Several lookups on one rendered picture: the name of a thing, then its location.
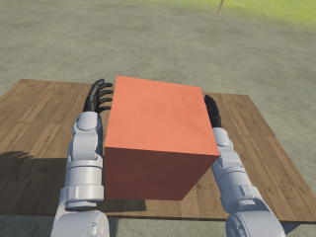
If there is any left robot forearm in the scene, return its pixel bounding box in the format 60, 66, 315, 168
49, 111, 104, 237

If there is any table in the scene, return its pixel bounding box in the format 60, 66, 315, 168
0, 78, 316, 235

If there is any carton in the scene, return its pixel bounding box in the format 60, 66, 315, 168
104, 75, 220, 201

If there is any right robot forearm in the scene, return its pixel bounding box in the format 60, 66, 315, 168
210, 127, 286, 237

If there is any left robot upper arm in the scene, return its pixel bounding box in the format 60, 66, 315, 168
50, 210, 110, 237

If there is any left robot hand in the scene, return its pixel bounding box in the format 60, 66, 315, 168
82, 78, 114, 114

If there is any right robot upper arm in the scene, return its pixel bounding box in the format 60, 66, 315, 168
225, 210, 285, 237

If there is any right robot hand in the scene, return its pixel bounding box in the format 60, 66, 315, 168
203, 95, 222, 128

